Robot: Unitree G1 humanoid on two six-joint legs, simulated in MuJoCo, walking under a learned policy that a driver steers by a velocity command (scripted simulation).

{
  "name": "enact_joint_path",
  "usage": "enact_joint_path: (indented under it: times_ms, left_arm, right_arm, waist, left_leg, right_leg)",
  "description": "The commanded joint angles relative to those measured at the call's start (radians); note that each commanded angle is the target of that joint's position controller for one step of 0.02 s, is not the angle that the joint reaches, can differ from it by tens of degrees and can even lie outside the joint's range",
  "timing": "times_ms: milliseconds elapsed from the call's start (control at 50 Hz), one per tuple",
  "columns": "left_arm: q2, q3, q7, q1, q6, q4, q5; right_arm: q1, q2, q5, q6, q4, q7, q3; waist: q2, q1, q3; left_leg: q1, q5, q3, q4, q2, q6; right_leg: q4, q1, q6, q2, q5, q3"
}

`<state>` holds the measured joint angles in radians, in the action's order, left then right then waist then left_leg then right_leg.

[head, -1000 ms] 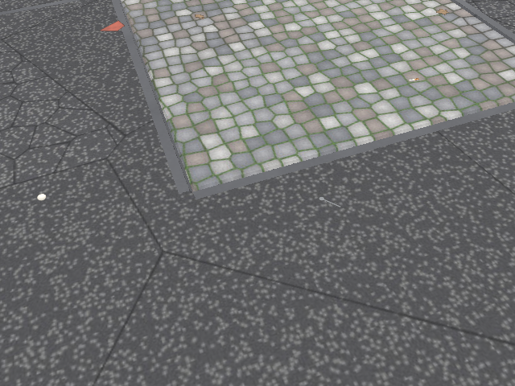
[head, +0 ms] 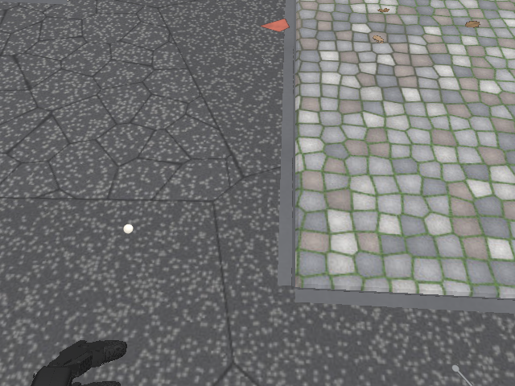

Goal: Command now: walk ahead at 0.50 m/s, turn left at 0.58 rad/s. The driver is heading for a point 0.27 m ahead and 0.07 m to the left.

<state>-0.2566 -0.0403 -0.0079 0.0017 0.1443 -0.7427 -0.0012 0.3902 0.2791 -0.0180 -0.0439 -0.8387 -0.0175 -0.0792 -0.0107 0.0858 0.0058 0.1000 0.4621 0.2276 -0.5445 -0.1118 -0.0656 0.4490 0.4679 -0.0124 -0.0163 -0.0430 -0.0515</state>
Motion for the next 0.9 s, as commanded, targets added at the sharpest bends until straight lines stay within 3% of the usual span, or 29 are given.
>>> enact_joint_path:
  times_ms: [20,40,60,80,100,120,180,260,340,380,400,420,440,460,480,500,520,540,580,620,680,700,720,740,760,800,840,900]
  left_arm:
    - [-0.304,-0.094,0.01,-0.377,0.001,-0.024,-0.019]
    - [-0.203,-0.074,0.005,-0.357,-0.006,-0.007,0.001]
    - [-0.135,-0.055,0.009,-0.308,-0.013,0.012,0.004]
    - [-0.122,-0.047,0.009,-0.253,-0.02,0.019,-0.004]
    - [-0.104,-0.04,0.007,-0.217,-0.025,0.012,-0.012]
    - [-0.093,-0.033,0.005,-0.203,-0.024,0.006,-0.022]
    - [-0.104,-0.037,-0.004,-0.202,-0.015,-0.023,-0.014]
    - [-0.153,-0.05,0.012,-0.182,-0.04,-0.044,0.003]
    - [-0.175,-0.05,0.014,-0.231,-0.061,-0.08,0.018]
    - [-0.184,-0.051,0.015,-0.221,-0.068,-0.089,0.03]
    - [-0.181,-0.049,0.016,-0.214,-0.072,-0.092,0.036]
    - [-0.158,-0.042,0.015,-0.253,-0.07,-0.106,0.029]
    - [-0.117,-0.025,0.013,-0.273,-0.061,-0.092,-0.003]
    - [-0.039,0.009,0.004,-0.387,-0.058,-0.102,-0.021]
    - [-0.082,0.001,0.001,-0.361,-0.077,-0.114,-0.007]
    - [-0.12,-0.009,0.002,-0.309,-0.093,-0.098,0.01]
    - [-0.124,-0.013,0.013,-0.275,-0.111,-0.1,0.011]
    - [-0.132,-0.018,0.024,-0.26,-0.129,-0.099,0.001]
    - [-0.113,-0.017,0.039,-0.287,-0.153,-0.116,-0.001]
    - [-0.085,-0.012,0.044,-0.304,-0.157,-0.134,-0.002]
    - [-0.063,-0.007,0.039,-0.301,-0.155,-0.149,-0.011]
    - [-0.067,-0.006,0.036,-0.289,-0.155,-0.146,-0.025]
    - [-0.099,-0.009,0.035,-0.273,-0.155,-0.133,-0.036]
    - [-0.164,-0.023,0.04,-0.242,-0.155,-0.124,-0.026]
    - [-0.141,-0.021,0.038,-0.219,-0.151,-0.133,-0.019]
    - [-0.092,-0.006,0.036,-0.186,-0.132,-0.138,-0.025]
    - [-0.085,-0.003,0.034,-0.198,-0.113,-0.149,-0.017]
    - [-0.09,-0.003,0.036,-0.238,-0.108,-0.173,-0.009]
  right_arm:
    - [0.091,-0.017,-0.015,-0.026,0.122,0.007,0.023]
    - [0.088,0.094,-0.031,-0.026,0.1,0.003,0.006]
    - [-0.022,0.155,-0.025,-0.02,0.115,0.002,-0.011]
    - [-0.079,0.145,-0.013,-0.015,0.129,0.0,-0.013]
    - [-0.121,0.127,0.001,-0.014,0.143,0.0,-0.015]
    - [-0.113,0.104,0.001,-0.01,0.149,0.003,-0.016]
    - [-0.087,0.04,0.001,0.005,0.163,0.001,-0.005]
    - [-0.155,0.006,0.012,0.009,0.191,0.014,0.018]
    - [-0.259,0.034,0.016,0.006,0.22,0.03,0.014]
    - [-0.263,0.054,0.02,0.003,0.227,0.033,0.007]
    - [-0.23,0.062,0.025,0.0,0.215,0.033,0.001]
    - [-0.193,0.099,0.032,-0.001,0.201,0.025,-0.013]
    - [-0.127,0.172,0.048,0.001,0.202,0.012,-0.028]
    - [-0.132,0.158,0.064,0.01,0.207,0.006,-0.013]
    - [-0.121,0.063,0.045,0.016,0.194,0.013,0.013]
    - [-0.154,0.051,0.035,0.016,0.186,0.022,0.019]
    - [-0.198,0.065,0.032,0.017,0.184,0.024,0.015]
    - [-0.249,0.08,0.031,0.018,0.188,0.024,0.012]
    - [-0.319,0.1,0.041,0.025,0.188,0.018,0.003]
    - [-0.33,0.079,0.043,0.028,0.176,0.011,0.006]
    - [-0.337,0.049,0.031,0.033,0.149,0.005,0.015]
    - [-0.305,0.028,0.028,0.033,0.129,0.006,0.022]
    - [-0.273,0.015,0.032,0.032,0.109,0.007,0.025]
    - [-0.24,0.027,0.036,0.031,0.104,0.008,0.019]
    - [-0.26,0.025,0.037,0.031,0.1,0.004,0.019]
    - [-0.27,0.033,0.031,0.032,0.086,-0.006,0.012]
    - [-0.248,0.038,0.033,0.034,0.062,-0.01,0.008]
    - [-0.238,0.03,0.029,0.031,0.03,-0.007,0.007]
  waist:
    - [-0.318,-0.128,0.369]
    - [-0.237,-0.148,0.317]
    - [-0.124,-0.176,0.181]
    - [-0.048,-0.158,0.099]
    - [-0.039,-0.14,0.024]
    - [-0.063,-0.109,0.003]
    - [-0.083,-0.07,0.017]
    - [-0.088,-0.073,0.075]
    - [-0.092,-0.11,0.078]
    - [-0.098,-0.093,0.073]
    - [-0.087,-0.071,0.082]
    - [-0.053,-0.063,0.105]
    - [0.051,-0.054,0.198]
    - [0.236,-0.1,0.293]
    - [0.201,-0.069,0.324]
    - [0.169,-0.069,0.247]
    - [0.12,-0.079,0.196]
    - [0.109,-0.093,0.147]
    - [0.146,-0.131,0.113]
    - [0.154,-0.132,0.123]
    - [0.143,-0.143,0.111]
    - [0.124,-0.139,0.092]
    - [0.084,-0.121,0.052]
    - [-0.011,-0.074,-0.005]
    - [-0.082,-0.076,-0.034]
    - [-0.105,-0.07,-0.048]
    - [-0.085,-0.075,-0.035]
    - [-0.033,-0.09,-0.009]
  left_leg:
    - [0.556,0.104,-0.052,-0.6,-0.014,0.014]
    - [0.692,0.109,-0.03,-0.747,0.077,0.023]
    - [0.726,0.009,-0.045,-0.784,0.112,0.03]
    - [0.692,-0.072,-0.078,-0.767,0.149,0.039]
    - [0.663,-0.113,-0.079,-0.72,0.163,0.047]
    - [0.605,-0.118,-0.084,-0.688,0.177,0.051]
    - [0.543,-0.109,-0.13,-0.556,0.161,0.075]
    - [0.429,-0.322,-0.183,-0.271,0.163,0.085]
    - [0.343,-0.407,-0.208,-0.095,0.137,0.065]
    - [0.301,-0.402,-0.21,-0.001,0.128,0.035]
    - [0.226,-0.465,-0.227,0.086,0.11,0.015]
    - [0.114,-0.606,-0.212,0.145,0.117,-0.013]
    - [-0.082,-1.04,-0.066,0.078,0.274,-0.071]
    - [-0.267,-1.258,0.153,0.048,0.486,-0.256]
    - [-0.218,-1.117,0.189,0.082,0.489,-0.288]
    - [-0.158,-0.952,0.149,0.114,0.438,-0.254]
    - [-0.092,-0.815,0.118,0.141,0.403,-0.214]
    - [0.005,-0.715,0.092,0.175,0.385,-0.19]
    - [0.173,-0.6,0.022,0.221,0.335,-0.163]
    - [0.222,-0.513,-0.028,0.233,0.305,-0.154]
    - [0.267,-0.259,-0.061,0.221,0.268,-0.111]
    - [0.287,-0.132,-0.073,0.219,0.24,-0.065]
    - [0.315,-0.019,-0.086,0.2,0.208,-0.015]
    - [0.306,-0.001,-0.133,0.179,0.154,0.025]
    - [0.201,-0.085,-0.177,0.141,0.123,0.05]
    - [0.11,-0.203,-0.18,0.087,0.128,0.044]
    - [0.105,-0.276,-0.173,0.079,0.135,0.032]
    - [0.098,-0.361,-0.173,0.074,0.14,0.031]
  right_leg:
    - [-0.08,-0.868,-0.272,0.441,-0.244,-0.642]
    - [-0.128,-0.844,-0.259,0.458,-0.451,-0.739]
    - [-0.142,-0.718,-0.205,0.409,-0.426,-0.569]
    - [-0.161,-0.581,-0.174,0.362,-0.288,-0.43]
    - [-0.178,-0.465,-0.171,0.317,-0.1,-0.334]
    - [-0.185,-0.39,-0.163,0.284,0.08,-0.246]
    - [-0.184,-0.331,-0.192,0.254,0.496,-0.089]
    - [-0.194,-0.311,-0.192,0.228,0.571,0.038]
    - [-0.155,-0.351,-0.168,0.235,0.476,0.047]
    - [-0.09,-0.372,-0.147,0.245,0.423,0.029]
    - [-0.036,-0.365,-0.124,0.226,0.379,0.033]
    - [0.046,-0.337,-0.086,0.178,0.332,0.05]
    - [0.21,-0.225,-0.028,0.116,0.104,0.101]
    - [0.419,-0.028,0.035,0.044,-0.478,0.09]
    - [0.502,-0.006,0.059,0.065,-0.675,0.003]
    - [0.537,0.037,0.068,0.08,-0.668,-0.008]
    - [0.531,0.053,0.073,0.093,-0.627,-0.004]
    - [0.494,0.03,0.084,0.102,-0.573,-0.006]
    - [0.42,-0.097,0.096,0.088,-0.473,0.02]
    - [0.334,-0.182,0.091,0.074,-0.375,0.041]
    - [0.123,-0.3,0.06,0.054,-0.178,0.069]
    - [0.053,-0.332,0.042,0.057,-0.127,0.063]
    - [0.005,-0.332,0.015,0.108,-0.113,0.006]
    - [-0.015,-0.237,-0.02,0.143,-0.244,-0.019]
    - [-0.067,-0.093,-0.037,0.131,-0.443,-0.031]
    - [-0.109,-0.032,-0.006,0.116,-0.453,-0.025]
    - [-0.087,-0.078,0.01,0.104,-0.359,-0.011]
    - [-0.053,-0.138,0.006,0.092,-0.264,0.003]
